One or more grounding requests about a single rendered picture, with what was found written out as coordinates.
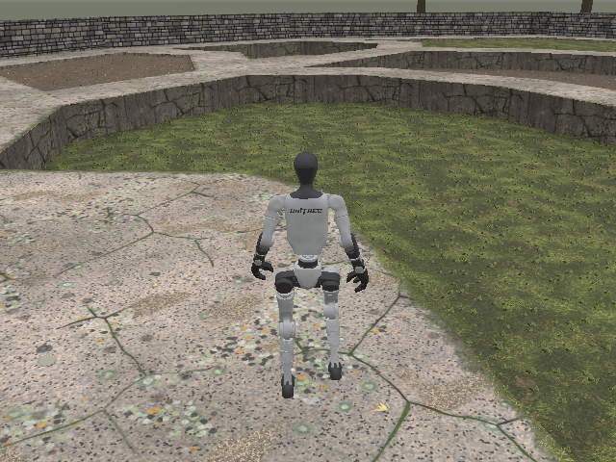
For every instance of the robot left forearm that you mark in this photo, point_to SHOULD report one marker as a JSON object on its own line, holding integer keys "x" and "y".
{"x": 260, "y": 252}

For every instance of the right robot thigh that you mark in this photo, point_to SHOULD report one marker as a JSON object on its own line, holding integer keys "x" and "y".
{"x": 330, "y": 281}

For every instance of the right robot upper arm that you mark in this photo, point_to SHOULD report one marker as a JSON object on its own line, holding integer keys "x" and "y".
{"x": 337, "y": 203}

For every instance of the left robot foot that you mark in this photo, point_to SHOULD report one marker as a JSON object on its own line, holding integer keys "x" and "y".
{"x": 287, "y": 390}

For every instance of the robot right forearm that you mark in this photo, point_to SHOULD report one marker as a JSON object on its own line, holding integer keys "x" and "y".
{"x": 355, "y": 257}

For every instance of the left robot upper arm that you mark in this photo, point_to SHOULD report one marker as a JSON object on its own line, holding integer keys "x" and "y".
{"x": 276, "y": 204}

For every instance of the right robot hand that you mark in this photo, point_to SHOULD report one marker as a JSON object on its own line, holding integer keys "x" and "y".
{"x": 363, "y": 277}

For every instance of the left robot hand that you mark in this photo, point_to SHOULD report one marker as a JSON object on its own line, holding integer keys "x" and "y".
{"x": 264, "y": 266}

